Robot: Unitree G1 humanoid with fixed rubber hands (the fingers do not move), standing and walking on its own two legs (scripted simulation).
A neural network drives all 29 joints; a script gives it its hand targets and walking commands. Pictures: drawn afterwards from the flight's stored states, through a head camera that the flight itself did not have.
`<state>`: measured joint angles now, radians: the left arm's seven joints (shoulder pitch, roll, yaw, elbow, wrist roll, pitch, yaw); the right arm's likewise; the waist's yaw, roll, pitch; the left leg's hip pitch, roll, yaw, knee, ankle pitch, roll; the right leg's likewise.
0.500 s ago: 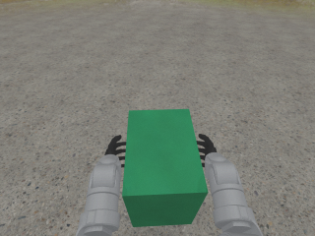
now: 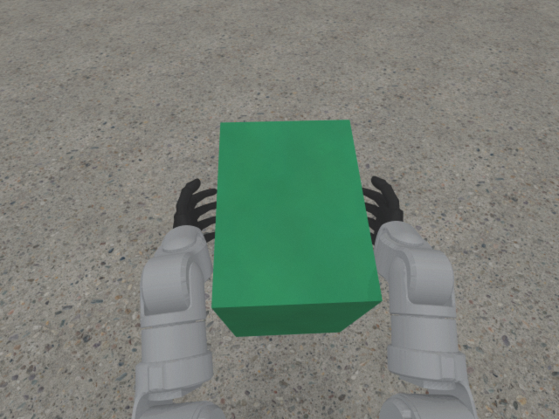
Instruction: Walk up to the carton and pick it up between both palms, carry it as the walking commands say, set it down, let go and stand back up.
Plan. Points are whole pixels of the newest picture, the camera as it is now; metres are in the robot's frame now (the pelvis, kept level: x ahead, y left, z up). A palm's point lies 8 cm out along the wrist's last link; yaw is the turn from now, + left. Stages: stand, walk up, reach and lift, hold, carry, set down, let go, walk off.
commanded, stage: carry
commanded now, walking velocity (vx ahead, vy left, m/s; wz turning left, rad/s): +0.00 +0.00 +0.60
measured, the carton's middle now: (287, 239) +0.36 -0.01 +0.05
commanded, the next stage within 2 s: none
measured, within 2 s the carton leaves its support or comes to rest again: neither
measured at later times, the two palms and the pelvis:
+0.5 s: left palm (132, 268) +0.29 +0.19 +0.11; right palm (329, 222) +0.35 -0.07 +0.10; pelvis +0.00 -0.02 +0.00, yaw +17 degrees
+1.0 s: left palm out of the picture +0.16 +0.33 +0.09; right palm (200, 253) +0.31 +0.11 +0.09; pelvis -0.03 +0.02 +0.00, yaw +35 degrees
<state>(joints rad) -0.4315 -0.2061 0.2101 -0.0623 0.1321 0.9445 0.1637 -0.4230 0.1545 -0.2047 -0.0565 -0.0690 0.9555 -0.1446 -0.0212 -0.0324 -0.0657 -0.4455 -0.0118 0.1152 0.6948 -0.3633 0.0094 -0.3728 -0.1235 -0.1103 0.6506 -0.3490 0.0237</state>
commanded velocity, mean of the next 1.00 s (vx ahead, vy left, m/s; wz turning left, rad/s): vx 0.00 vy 0.00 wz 0.60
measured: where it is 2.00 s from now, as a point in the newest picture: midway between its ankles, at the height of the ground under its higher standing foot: outside the picture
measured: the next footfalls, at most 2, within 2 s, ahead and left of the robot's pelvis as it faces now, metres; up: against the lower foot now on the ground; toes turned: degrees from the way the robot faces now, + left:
left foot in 0.02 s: +0.06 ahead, +0.10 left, +0.00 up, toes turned +7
right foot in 0.42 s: +0.06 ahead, -0.12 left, +0.00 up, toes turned +8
